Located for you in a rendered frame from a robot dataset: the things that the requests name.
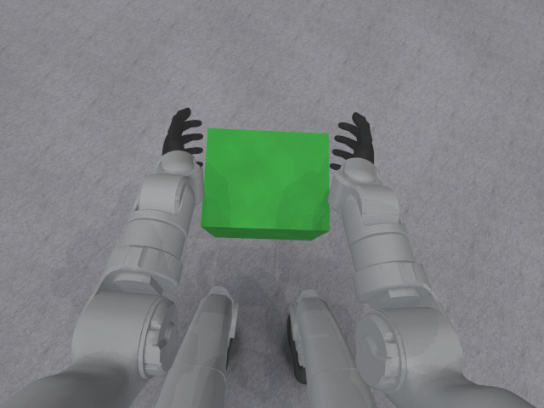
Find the robot left forearm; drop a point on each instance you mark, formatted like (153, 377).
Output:
(148, 259)

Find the left robot upper arm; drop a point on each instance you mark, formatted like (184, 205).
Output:
(123, 339)

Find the right robot hand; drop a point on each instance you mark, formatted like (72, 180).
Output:
(363, 147)

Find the carton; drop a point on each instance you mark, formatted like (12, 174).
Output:
(266, 184)

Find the right robot upper arm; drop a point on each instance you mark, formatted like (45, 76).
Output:
(414, 357)

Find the robot right forearm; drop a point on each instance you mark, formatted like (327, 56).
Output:
(386, 273)

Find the left robot hand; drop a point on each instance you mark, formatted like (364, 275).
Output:
(175, 140)

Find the right robot foot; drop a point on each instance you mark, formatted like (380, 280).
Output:
(299, 371)

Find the robot right shin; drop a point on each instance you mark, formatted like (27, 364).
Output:
(299, 347)

